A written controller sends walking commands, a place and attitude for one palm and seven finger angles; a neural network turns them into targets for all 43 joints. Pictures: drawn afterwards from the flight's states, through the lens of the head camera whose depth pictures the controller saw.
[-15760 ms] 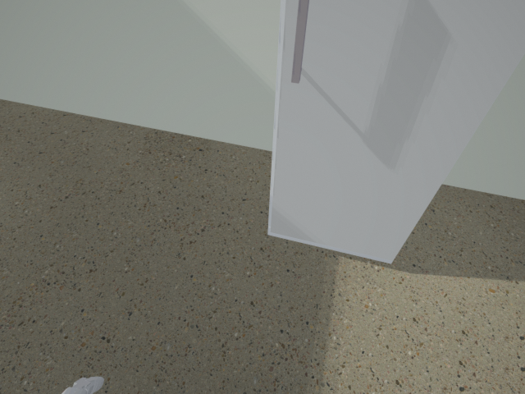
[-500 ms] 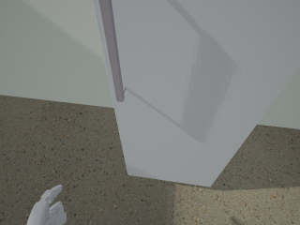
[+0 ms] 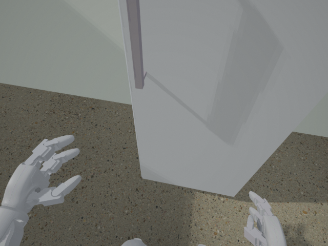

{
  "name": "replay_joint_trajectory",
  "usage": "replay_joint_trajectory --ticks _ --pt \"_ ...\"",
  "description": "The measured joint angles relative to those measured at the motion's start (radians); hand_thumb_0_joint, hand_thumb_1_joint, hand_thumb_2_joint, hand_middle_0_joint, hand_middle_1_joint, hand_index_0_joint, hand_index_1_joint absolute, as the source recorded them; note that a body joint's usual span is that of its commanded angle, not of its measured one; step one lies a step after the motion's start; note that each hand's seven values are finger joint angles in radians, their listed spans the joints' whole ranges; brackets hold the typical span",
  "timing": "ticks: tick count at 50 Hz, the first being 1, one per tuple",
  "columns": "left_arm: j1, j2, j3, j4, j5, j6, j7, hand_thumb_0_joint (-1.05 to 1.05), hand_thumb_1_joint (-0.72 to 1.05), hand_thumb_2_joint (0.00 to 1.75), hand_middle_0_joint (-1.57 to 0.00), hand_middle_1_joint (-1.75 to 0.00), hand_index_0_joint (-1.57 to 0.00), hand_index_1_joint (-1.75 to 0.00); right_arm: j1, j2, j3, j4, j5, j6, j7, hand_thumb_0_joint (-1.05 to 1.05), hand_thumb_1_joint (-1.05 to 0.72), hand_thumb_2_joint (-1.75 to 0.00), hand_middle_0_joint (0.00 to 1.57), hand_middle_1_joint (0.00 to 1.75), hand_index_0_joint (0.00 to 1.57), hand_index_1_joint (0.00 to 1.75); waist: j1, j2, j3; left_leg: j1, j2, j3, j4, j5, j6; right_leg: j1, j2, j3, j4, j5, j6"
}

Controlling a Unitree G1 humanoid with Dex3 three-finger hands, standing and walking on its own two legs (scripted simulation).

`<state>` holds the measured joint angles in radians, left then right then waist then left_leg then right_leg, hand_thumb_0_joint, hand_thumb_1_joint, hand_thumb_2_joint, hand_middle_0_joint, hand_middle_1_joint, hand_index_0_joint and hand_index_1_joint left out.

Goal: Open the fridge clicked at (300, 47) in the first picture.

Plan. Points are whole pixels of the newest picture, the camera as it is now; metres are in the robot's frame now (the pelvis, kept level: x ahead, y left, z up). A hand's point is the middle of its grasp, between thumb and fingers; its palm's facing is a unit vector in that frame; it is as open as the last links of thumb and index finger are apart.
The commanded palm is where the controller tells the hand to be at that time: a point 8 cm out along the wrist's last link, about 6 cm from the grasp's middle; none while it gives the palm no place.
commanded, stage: raise the hand to about handle height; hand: left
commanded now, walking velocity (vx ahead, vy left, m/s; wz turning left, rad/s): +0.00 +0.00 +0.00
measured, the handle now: (136, 3) +0.51 +0.12 +0.31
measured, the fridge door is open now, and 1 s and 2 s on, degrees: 0 0 0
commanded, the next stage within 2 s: move the hooked fingers beside the handle in 1.50 s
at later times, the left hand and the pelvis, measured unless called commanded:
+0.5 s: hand (27, 133) +0.26 +0.28 +0.18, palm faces +0.00 -0.99 -0.11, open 12.6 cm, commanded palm +0.23 +0.32 +0.20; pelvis +0.02 +0.02 +0.04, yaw +0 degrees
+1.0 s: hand (5, 69) +0.31 +0.29 +0.28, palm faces +0.02 -0.99 -0.16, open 13.9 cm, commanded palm +0.27 +0.33 +0.29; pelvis +0.03 +0.01 +0.05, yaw +0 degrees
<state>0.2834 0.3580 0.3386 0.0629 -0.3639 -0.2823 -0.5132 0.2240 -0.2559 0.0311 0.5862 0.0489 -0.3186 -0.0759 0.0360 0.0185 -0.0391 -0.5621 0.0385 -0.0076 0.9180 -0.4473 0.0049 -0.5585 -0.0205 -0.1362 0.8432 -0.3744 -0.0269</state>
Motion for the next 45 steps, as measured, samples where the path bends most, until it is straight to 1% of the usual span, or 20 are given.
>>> replay_joint_trajectory --ticks 3,7,10,16,22,28,36,45 --pt "-0.005 0.027 0.019 -0.016 -0.012 0.053 0.015 0.01 0.33 0.66 -0.24 -0.66 -0.25 -0.67 0.014 0.012 0.013 -0.002 0.003 -0.001 0.0 0.01 -0.9 -0.89 0.21 0.3 0.2 0.3 -0.016 0.007 -0.003 0.037 -0.001 0.01 -0.049 0.019 0.003 0.034 0.002 0.009 -0.048 0.021 0.005" --pt "-0.009 0.04 0.051 -0.032 -0.033 0.095 0.033 0.01 0.23 0.62 -0.25 -0.72 -0.25 -0.73 0.039 0.013 0.023 -0.001 0.005 -0.009 0.003 0.01 -0.9 -0.89 0.21 0.3 0.2 0.3 -0.022 0.016 -0.012 0.084 -0.006 0.023 -0.108 0.039 0.009 0.075 0.001 0.021 -0.103 0.044 0.012" --pt "-0.02 0.04 0.063 -0.037 -0.04 0.122 0.034 0.01 0.16 0.59 -0.25 -0.77 -0.26 -0.78 0.051 0.003 0.025 0.006 0.007 -0.014 0.003 0.01 -0.9 -0.89 0.21 0.3 0.2 0.3 -0.017 0.023 -0.012 0.117 -0.009 0.029 -0.142 0.049 0.013 0.107 -0.001 0.026 -0.137 0.056 0.017" --pt "-0.061 0.042 0.066 -0.053 -0.024 0.183 0.032 0.01 0.02 0.53 -0.26 -0.86 -0.27 -0.87 0.05 -0.014 0.024 0.027 0.012 -0.02 -0.008 0.02 -0.9 -0.9 0.21 0.3 0.2 0.3 -0.002 0.025 -0.004 0.188 -0.018 0.033 -0.205 0.07 0.02 0.18 -0.004 0.029 -0.202 0.077 0.025" --pt "-0.13 0.066 0.09 -0.054 -0.017 0.238 0.031 0.0 -0.12 0.47 -0.27 -0.95 -0.28 -0.96 0.03 -0.013 0.03 0.03 0.018 -0.019 -0.017 0.02 -0.9 -0.9 0.21 0.3 0.2 0.3 0.009 0.02 0.004 0.262 -0.023 0.034 -0.271 0.093 0.022 0.254 -0.006 0.029 -0.268 0.1 0.028" --pt "-0.208 0.092 0.106 -0.056 -0.006 0.313 0.023 0.0 -0.26 0.41 -0.28 -1.04 -0.29 -1.05 0.01 -0.01 0.043 0.02 0.023 -0.009 -0.016 0.02 -0.9 -0.9 0.2 0.3 0.2 0.3 0.021 0.027 0.011 0.322 -0.029 0.035 -0.33 0.114 0.023 0.312 -0.008 0.03 -0.323 0.119 0.031" --pt "-0.309 0.126 0.13 -0.057 0.001 0.417 0.013 0.0 -0.42 0.34 -0.29 -1.15 -0.3 -1.15 -0.01 -0.002 0.064 0.022 0.031 0.027 -0.01 0.01 -0.9 -0.9 0.21 0.3 0.2 0.3 0.032 0.037 0.013 0.374 -0.037 0.036 -0.392 0.139 0.023 0.358 -0.012 0.031 -0.369 0.135 0.031" --pt "-0.438 0.174 0.155 -0.023 0.016 0.523 0.002 -0.01 -0.49 0.31 -0.3 -1.19 -0.3 -1.19 -0.017 -0.009 0.075 0.033 0.044 0.07 -0.01 0.01 -0.9 -0.9 0.21 0.3 0.2 0.3 0.036 0.048 0.014 0.407 -0.04 0.031 -0.437 0.16 0.018 0.386 -0.013 0.025 -0.399 0.144 0.026"
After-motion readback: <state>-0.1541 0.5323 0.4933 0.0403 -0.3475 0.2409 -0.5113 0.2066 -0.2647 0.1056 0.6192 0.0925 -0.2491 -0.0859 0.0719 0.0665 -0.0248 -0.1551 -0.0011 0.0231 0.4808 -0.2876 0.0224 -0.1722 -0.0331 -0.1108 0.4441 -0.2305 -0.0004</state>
